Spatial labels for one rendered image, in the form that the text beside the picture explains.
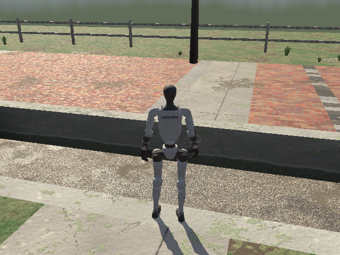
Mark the left robot hand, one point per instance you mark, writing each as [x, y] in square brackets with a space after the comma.
[145, 152]

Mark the right robot hand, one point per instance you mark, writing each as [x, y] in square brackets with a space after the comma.
[191, 150]

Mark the robot left upper arm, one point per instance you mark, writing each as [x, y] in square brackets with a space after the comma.
[150, 122]

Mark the humanoid robot torso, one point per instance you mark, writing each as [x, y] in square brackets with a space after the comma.
[169, 123]

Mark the left robot forearm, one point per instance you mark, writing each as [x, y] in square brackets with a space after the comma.
[145, 142]

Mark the right robot forearm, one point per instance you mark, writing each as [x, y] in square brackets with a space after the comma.
[193, 141]

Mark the robot right shin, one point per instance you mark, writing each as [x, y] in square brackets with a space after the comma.
[181, 198]

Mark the robot right upper arm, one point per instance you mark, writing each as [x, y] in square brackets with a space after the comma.
[189, 121]

